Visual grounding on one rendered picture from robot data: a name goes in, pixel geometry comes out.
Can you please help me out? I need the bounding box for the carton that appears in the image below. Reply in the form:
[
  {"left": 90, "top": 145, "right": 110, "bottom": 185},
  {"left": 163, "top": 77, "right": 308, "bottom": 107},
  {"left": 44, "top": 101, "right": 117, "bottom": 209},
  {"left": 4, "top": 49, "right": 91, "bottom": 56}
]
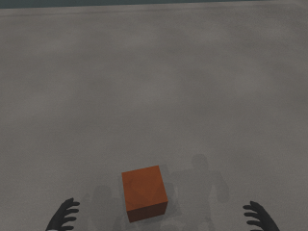
[{"left": 121, "top": 166, "right": 168, "bottom": 223}]

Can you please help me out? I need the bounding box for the robot right hand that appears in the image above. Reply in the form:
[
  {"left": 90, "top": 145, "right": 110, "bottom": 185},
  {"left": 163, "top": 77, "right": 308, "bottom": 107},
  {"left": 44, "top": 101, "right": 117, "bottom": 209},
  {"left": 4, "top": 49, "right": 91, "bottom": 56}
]
[{"left": 243, "top": 201, "right": 280, "bottom": 231}]

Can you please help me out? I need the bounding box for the robot left hand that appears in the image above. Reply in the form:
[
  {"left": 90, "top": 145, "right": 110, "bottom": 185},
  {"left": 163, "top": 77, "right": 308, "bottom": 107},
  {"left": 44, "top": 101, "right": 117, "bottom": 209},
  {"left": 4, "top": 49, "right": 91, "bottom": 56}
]
[{"left": 45, "top": 197, "right": 80, "bottom": 231}]

